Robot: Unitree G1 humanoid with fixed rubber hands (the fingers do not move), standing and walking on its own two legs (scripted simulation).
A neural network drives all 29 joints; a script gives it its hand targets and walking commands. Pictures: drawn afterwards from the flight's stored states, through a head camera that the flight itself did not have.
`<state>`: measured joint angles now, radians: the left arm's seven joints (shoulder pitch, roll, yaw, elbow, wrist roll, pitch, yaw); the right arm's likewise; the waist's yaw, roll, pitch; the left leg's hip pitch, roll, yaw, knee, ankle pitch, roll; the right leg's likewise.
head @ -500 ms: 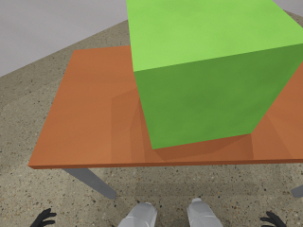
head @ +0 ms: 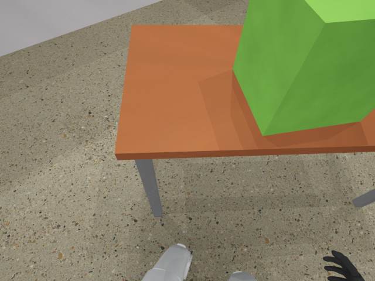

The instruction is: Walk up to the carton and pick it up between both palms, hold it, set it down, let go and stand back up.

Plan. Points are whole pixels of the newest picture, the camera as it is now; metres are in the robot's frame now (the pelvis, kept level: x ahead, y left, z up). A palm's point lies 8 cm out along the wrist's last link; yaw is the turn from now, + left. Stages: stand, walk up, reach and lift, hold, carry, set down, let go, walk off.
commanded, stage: walk up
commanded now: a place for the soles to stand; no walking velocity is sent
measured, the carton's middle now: (317, 49) +0.62 -0.26 +0.13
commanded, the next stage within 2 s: none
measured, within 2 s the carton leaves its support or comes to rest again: neither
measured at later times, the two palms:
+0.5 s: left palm out of the picture -0.04 +0.39 -0.13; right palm out of the picture -0.01 -0.27 -0.04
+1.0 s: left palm out of the picture -0.35 +0.24 -0.04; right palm out of the picture -0.26 -0.43 -0.08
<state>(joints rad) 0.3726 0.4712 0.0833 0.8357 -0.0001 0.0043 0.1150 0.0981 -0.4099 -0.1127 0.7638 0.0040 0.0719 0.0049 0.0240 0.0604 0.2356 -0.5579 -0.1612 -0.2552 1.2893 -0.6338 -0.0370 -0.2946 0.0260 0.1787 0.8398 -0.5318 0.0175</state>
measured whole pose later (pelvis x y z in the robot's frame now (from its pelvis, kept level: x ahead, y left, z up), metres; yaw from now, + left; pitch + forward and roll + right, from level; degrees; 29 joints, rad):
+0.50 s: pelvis -0.14 +0.05 +0.00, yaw +5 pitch -7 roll -2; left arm 0.09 0.51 0.08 0.81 0.00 0.09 0.01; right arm 0.19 -0.36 -0.11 0.76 -0.01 -0.04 -0.09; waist 0.02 -0.11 0.26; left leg -0.48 -0.10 -0.45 0.86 -0.29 -0.12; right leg -0.47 0.11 0.20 1.33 -0.50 0.05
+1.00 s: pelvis -0.36 -0.13 +0.02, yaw +11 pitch -9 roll +2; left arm 0.21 0.49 0.08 0.81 0.00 0.03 -0.02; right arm 0.36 -0.38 -0.11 0.76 -0.03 0.03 0.01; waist 0.01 0.01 0.18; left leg -0.15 -0.12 0.16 0.95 -0.55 0.02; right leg -0.52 0.09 0.09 0.62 -0.44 0.01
